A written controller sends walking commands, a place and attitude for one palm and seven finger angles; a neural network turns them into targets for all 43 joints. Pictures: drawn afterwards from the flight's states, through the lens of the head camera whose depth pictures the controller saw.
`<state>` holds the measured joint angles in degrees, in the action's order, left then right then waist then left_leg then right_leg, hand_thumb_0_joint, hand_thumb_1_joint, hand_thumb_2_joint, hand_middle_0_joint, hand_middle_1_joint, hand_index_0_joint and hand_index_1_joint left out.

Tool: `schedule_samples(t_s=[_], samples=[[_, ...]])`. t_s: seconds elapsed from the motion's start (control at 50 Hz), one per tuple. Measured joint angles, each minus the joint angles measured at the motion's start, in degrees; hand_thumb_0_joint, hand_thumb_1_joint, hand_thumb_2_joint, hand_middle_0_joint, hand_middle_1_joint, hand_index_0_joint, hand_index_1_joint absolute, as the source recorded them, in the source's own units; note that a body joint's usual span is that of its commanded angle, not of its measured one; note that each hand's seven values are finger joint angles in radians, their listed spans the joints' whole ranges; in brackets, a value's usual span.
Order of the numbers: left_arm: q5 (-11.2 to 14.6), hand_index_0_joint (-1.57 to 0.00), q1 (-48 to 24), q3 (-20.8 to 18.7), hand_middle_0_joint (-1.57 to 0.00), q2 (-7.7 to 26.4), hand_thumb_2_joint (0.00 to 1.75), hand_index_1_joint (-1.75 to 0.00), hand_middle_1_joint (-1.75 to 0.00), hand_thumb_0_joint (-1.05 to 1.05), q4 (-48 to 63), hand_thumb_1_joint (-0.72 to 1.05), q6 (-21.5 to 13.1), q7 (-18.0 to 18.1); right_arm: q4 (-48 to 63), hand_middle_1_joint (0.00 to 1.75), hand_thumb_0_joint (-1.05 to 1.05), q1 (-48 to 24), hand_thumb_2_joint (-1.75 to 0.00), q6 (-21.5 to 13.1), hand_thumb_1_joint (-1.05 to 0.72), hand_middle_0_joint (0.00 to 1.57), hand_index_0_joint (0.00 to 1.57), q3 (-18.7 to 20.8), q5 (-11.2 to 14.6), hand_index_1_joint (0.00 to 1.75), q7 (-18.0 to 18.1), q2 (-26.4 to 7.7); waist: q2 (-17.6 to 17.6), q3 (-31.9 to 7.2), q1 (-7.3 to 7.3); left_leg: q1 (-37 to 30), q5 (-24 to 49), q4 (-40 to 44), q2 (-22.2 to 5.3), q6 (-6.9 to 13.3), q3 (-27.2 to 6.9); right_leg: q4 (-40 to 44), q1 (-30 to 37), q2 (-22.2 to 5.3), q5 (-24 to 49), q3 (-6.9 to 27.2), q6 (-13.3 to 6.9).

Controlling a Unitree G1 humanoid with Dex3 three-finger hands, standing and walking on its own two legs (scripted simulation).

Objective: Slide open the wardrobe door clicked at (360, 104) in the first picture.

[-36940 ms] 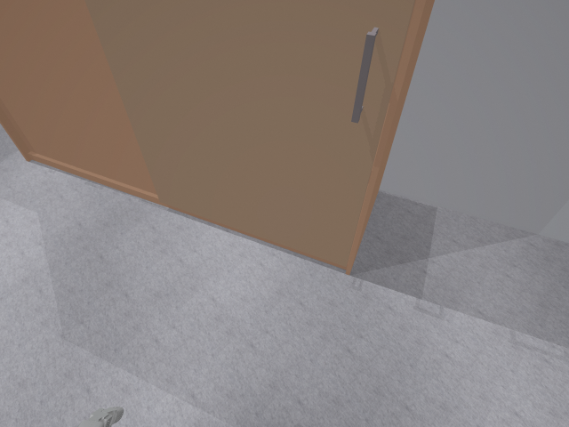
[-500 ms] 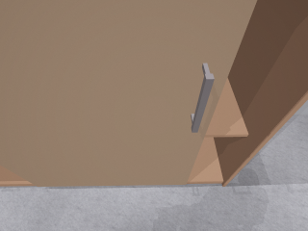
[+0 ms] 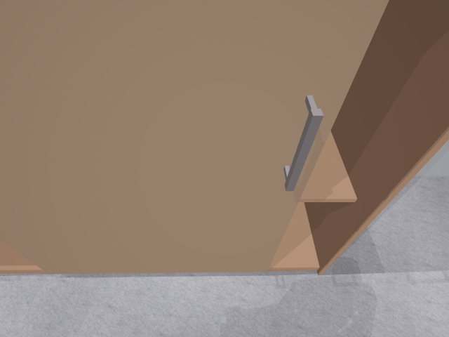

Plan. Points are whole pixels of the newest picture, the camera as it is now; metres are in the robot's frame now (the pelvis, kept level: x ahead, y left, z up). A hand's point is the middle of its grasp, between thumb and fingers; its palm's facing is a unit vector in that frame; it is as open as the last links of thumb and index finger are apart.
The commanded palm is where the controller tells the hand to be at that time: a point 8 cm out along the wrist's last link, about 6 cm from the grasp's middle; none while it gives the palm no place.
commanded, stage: come to a stop and stand still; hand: right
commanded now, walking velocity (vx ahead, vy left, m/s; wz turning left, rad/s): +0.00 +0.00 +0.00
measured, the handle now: (298, 148) +0.44 -0.12 +0.09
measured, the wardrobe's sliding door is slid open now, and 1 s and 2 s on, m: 0.23 0.23 0.23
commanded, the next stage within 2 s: look again from close up in 1.70 s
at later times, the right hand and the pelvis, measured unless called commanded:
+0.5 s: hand out of the picture -0.05 -0.20 -0.17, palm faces +0.04 +0.98 -0.19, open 7.4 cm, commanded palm none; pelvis -0.03 -0.03 +0.01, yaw +1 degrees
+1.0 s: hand out of the picture +0.02 -0.21 -0.18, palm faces +0.02 +0.98 -0.21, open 7.3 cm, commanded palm none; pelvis -0.01 -0.03 +0.00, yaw +1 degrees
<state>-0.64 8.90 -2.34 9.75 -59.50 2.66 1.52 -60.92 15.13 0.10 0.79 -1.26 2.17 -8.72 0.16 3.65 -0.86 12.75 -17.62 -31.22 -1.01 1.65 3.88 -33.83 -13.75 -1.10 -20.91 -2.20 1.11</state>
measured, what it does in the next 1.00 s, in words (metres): stands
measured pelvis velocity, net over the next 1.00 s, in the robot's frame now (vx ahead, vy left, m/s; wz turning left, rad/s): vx -0.01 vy -0.03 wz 0.02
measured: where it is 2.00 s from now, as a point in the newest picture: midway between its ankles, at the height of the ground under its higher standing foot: outside the picture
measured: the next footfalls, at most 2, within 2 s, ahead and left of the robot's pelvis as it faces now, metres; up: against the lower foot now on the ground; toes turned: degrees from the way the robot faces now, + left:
none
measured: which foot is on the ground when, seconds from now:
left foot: down 0.00-1.00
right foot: down 0.00-1.00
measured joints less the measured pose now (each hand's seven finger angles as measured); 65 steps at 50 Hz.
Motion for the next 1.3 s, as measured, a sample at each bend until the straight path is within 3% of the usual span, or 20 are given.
schedule_samples(t_s=[0.06, 0.22, 0.5, 0.7, 0.88, 1.3], samples=[[-0.2, -0.2, 1.2, 0.4, -0.2, -0.2, 0.89, -0.3, -0.29, 0.0, -1.7, 0.91, -0.8, 0.3, -1.2, 0.3, 0.01, -0.7, -0.9, 0.5, -0.92, 0.2, 0.2, -0.1, 0.4, 0.3, -0.1, -0.1, -1.0, 0.0, 0.17, -0.3, 0.4, -0.1, -0.1, -0.6, 0.1, 4.7, 2.5, -0.2, 5.6, 0.2, -0.3], [-0.5, -0.2, 5.5, 1.7, -0.2, -1.6, 0.89, -0.3, -0.29, 0.0, -4.6, 0.9, -1.4, -0.1, -2.8, 0.3, 0.01, -1.1, -0.9, 0.7, -0.92, 0.2, 0.2, 0.0, 0.5, 0.3, -0.7, -1.1, -2.4, -1.8, 0.11, -2.3, 6.0, 7.4, 0.1, -1.5, -0.6, 9.6, 3.7, 0.0, 8.5, -0.6, -1.2], [-0.5, -0.2, 10.7, 1.8, -0.2, -3.3, 0.89, -0.3, -0.29, 0.0, -5.9, 0.9, -2.1, -0.1, -4.7, 0.3, 0.0, 3.0, -0.9, 0.4, -0.91, 0.2, 0.2, 0.4, 0.4, 0.3, -0.5, -0.1, -1.0, -2.6, 0.73, -0.4, 6.8, 7.5, -1.4, -2.5, -1.3, 11.2, 2.5, 1.5, 9.9, -1.3, -2.4], [-0.8, -0.2, 9.3, 1.8, -0.2, -3.7, 0.89, -0.3, -0.29, 0.0, -3.9, 0.9, -2.3, -0.4, -3.7, 0.3, 0.0, 4.1, -0.9, -0.1, -0.91, 0.2, 0.2, -1.2, 0.4, 0.3, -0.4, 1.0, -1.3, -2.1, 0.96, 0.8, 5.3, 5.1, -1.5, -2.3, -1.4, 9.5, 1.6, 1.6, 8.8, -1.4, -2.3], [-0.6, -0.2, 7.2, 0.7, -0.2, -0.4, 0.89, -0.3, -0.29, 0.01, 0.5, 0.91, -2.4, -0.1, 0.4, 0.3, 0.0, 4.2, -0.9, -0.6, -0.91, 0.2, 0.2, -1.4, 0.3, 0.3, 0.4, 0.6, 0.0, -4.9, 1.3, 2.8, 1.0, -0.8, -0.8, -2.4, -1.1, 0.5, -1.8, 0.5, 3.0, -0.9, -2.4], [-0.4, -0.2, 4.3, 1.5, -0.2, 0.2, 0.89, -0.3, -0.29, 0.0, 2.0, 0.91, -2.1, -0.7, 5.2, 0.3, 0.0, 1.1, -0.9, 0.4, -0.91, 0.2, 0.2, -0.9, 0.4, 0.3, 0.4, -2.0, -0.4, -1.7, 0.97, 1.1, 4.0, 1.2, -1.9, -3.8, -2.9, 3.0, 0.6, 1.7, 5.5, -2.7, -3.8]])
